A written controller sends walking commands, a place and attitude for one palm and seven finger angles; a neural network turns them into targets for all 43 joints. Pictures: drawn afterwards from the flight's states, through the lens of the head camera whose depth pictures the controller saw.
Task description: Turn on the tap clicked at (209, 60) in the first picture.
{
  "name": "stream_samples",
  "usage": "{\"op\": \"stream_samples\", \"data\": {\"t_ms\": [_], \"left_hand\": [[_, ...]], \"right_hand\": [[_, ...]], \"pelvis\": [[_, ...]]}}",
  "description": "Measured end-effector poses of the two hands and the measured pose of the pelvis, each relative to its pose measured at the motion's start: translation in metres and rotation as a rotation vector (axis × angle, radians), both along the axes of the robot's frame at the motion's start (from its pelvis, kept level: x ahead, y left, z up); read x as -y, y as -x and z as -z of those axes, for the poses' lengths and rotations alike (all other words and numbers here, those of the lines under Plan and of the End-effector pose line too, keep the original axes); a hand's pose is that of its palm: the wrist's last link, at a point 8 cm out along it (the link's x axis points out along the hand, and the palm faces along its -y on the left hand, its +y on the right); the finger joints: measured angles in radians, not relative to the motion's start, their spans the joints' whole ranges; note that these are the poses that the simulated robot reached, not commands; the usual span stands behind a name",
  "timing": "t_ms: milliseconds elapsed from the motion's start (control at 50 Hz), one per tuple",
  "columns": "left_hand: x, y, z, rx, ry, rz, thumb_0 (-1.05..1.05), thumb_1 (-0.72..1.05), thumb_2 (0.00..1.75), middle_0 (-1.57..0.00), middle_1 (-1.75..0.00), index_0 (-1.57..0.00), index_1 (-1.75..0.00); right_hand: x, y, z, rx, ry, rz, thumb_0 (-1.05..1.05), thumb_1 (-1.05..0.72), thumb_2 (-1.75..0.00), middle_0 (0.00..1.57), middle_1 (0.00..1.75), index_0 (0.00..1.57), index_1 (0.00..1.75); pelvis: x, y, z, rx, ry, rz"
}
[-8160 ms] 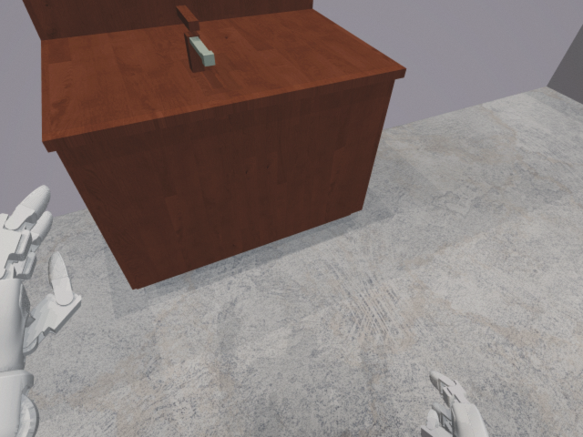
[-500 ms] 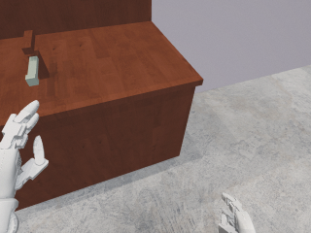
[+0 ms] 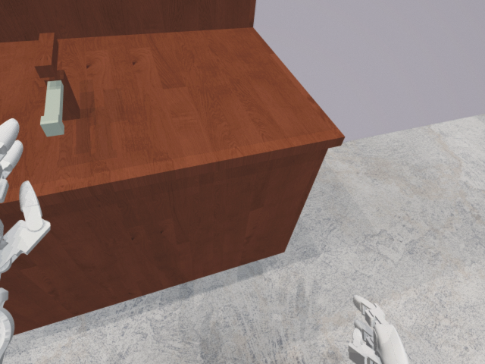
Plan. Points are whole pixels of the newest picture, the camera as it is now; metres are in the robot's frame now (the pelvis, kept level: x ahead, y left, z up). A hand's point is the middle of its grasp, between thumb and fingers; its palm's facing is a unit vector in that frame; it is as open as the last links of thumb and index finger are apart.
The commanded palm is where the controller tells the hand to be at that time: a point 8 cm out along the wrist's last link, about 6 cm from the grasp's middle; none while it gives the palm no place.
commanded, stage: shuffle to correct the standing spot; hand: left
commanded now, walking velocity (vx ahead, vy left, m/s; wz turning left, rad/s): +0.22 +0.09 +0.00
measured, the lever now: (52, 125) +0.46 +0.38 +0.11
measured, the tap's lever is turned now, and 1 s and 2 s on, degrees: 0 0 0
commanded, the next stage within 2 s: come to a stop and stand still in 0.54 s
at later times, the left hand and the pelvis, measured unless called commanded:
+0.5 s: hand (51, 147) +0.32 +0.28 +0.20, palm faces +0.43 -0.84 -0.33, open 7.4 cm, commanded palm +0.27 +0.32 +0.19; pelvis +0.12 +0.04 +0.01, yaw +1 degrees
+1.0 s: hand (52, 107) +0.41 +0.33 +0.19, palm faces +0.39 -0.79 -0.46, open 7.4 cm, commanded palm +0.35 +0.36 +0.19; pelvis +0.20 +0.08 +0.01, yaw +0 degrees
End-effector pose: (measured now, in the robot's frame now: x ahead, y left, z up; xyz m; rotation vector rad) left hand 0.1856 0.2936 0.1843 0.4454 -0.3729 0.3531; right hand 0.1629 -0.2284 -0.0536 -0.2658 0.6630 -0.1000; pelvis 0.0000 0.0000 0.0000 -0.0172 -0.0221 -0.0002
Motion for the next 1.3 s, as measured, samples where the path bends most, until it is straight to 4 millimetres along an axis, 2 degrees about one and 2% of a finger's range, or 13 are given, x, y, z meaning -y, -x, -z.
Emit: {"op": "stream_samples", "data": {"t_ms": [140,240,300,400,540,600,700,740,820,900,1000,1100,1300], "left_hand": [[0.009,-0.039,-0.025,-0.012,-0.071,0.087,0.01,0.89,0.90,-0.21,-0.30,-0.20,-0.30],[0.001,-0.061,-0.019,-0.073,-0.174,0.072,0.01,0.89,0.90,-0.21,-0.30,-0.21,-0.31],[-0.013,-0.064,-0.013,-0.058,-0.175,0.021,0.01,0.88,0.90,-0.21,-0.30,-0.21,-0.31],[-0.028,-0.071,-0.012,-0.012,-0.091,-0.049,0.01,0.88,0.90,-0.21,-0.30,-0.21,-0.31],[-0.036,-0.106,-0.026,0.073,-0.019,0.010,0.01,0.88,0.90,-0.21,-0.30,-0.21,-0.31],[-0.056,-0.124,-0.029,0.094,-0.063,0.009,0.01,0.88,0.90,-0.21,-0.30,-0.21,-0.31],[-0.084,-0.154,-0.022,0.033,-0.075,-0.069,0.01,0.89,0.90,-0.21,-0.30,-0.21,-0.31],[-0.083,-0.163,-0.019,0.000,-0.056,-0.083,0.01,0.89,0.90,-0.21,-0.30,-0.20,-0.30],[-0.064,-0.177,-0.015,-0.053,-0.035,-0.052,0.01,0.89,0.90,-0.20,-0.30,-0.20,-0.30],[-0.055,-0.184,-0.021,-0.069,-0.050,-0.010,0.01,0.89,0.90,-0.21,-0.30,-0.21,-0.31],[-0.070,-0.184,-0.023,-0.092,-0.097,-0.029,0.01,0.88,0.90,-0.21,-0.30,-0.21,-0.31],[-0.083,-0.180,-0.016,-0.111,-0.041,-0.061,0.01,0.89,0.90,-0.21,-0.30,-0.21,-0.31],[-0.085,-0.161,-0.008,-0.092,0.057,-0.031,0.01,0.89,0.90,-0.21,-0.30,-0.21,-0.31]], "right_hand": [[-0.022,-0.015,0.005,-0.078,-0.064,0.016,0.01,-0.90,-0.90,0.20,0.30,0.20,0.30],[-0.024,-0.041,0.032,-0.127,-0.071,0.013,0.01,-0.90,-0.90,0.20,0.30,0.20,0.30],[-0.025,-0.064,0.046,-0.162,-0.045,-0.026,0.01,-0.90,-0.90,0.20,0.30,0.20,0.30],[-0.032,-0.099,0.028,-0.136,-0.021,-0.071,0.01,-0.91,-0.90,0.20,0.30,0.20,0.30],[-0.054,-0.141,-0.001,-0.015,0.040,-0.059,0.01,-0.91,-0.90,0.20,0.30,0.20,0.30],[-0.067,-0.157,0.001,0.036,0.023,-0.006,0.01,-0.91,-0.90,0.20,0.30,0.20,0.30],[-0.096,-0.173,0.010,0.014,-0.060,-0.005,0.01,-0.91,-0.90,0.20,0.30,0.20,0.30],[-0.105,-0.177,0.016,-0.007,-0.094,-0.024,0.01,-0.90,-0.90,0.20,0.30,0.20,0.30],[-0.114,-0.185,0.027,-0.058,-0.135,-0.059,0.01,-0.90,-0.90,0.20,0.30,0.20,0.30],[-0.111,-0.194,0.025,-0.076,-0.136,-0.059,0.01,-0.90,-0.90,0.20,0.30,0.20,0.30],[-0.098,-0.207,0.019,-0.049,-0.071,-0.029,0.01,-0.90,-0.90,0.20,0.30,0.20,0.30],[-0.091,-0.212,0.007,-0.023,-0.035,0.009,0.01,-0.91,-0.90,0.20,0.30,0.20,0.30],[-0.101,-0.197,-0.014,0.033,-0.005,0.013,0.01,-0.91,-0.90,0.20,0.30,0.20,0.30]], "pelvis": [[-0.012,-0.041,-0.011,-0.025,0.016,-0.006],[-0.014,-0.072,0.005,-0.010,-0.006,-0.052],[-0.017,-0.078,0.013,0.017,0.009,-0.046],[-0.022,-0.092,0.005,0.021,-0.015,-0.013],[-0.052,-0.128,-0.004,0.006,-0.041,-0.027],[-0.069,-0.144,0.004,0.009,-0.032,-0.024],[-0.076,-0.166,0.001,0.002,-0.042,-0.027],[-0.076,-0.175,0.000,-0.003,-0.042,-0.027],[-0.076,-0.189,-0.003,-0.001,-0.015,-0.035],[-0.075,-0.195,-0.008,-0.012,-0.026,-0.027],[-0.082,-0.197,-0.007,-0.011,-0.022,-0.008],[-0.088,-0.195,-0.010,-0.011,-0.018,0.001],[-0.098,-0.178,-0.015,0.002,-0.001,-0.003]]}}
